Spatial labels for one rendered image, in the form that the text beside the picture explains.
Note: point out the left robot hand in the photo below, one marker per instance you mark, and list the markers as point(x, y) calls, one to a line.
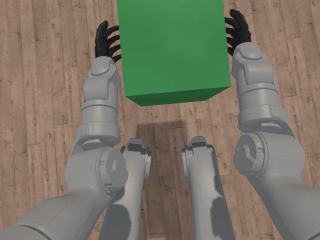
point(102, 44)

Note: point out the right robot hand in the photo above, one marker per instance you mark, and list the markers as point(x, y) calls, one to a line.
point(239, 32)

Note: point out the robot right thigh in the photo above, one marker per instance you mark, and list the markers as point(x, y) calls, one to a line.
point(211, 218)

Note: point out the left robot forearm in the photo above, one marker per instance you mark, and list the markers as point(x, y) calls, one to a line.
point(99, 109)

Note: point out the robot left upper arm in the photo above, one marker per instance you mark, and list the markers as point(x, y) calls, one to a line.
point(92, 178)

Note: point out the right robot forearm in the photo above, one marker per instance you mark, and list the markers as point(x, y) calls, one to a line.
point(257, 93)

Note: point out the robot right upper arm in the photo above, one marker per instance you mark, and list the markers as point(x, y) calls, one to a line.
point(273, 164)

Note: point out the robot thigh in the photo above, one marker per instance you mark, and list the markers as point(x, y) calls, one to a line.
point(122, 217)
point(211, 218)

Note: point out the robot left thigh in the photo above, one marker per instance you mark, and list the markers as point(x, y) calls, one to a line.
point(122, 217)

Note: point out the carton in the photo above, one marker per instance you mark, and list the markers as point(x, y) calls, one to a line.
point(173, 51)

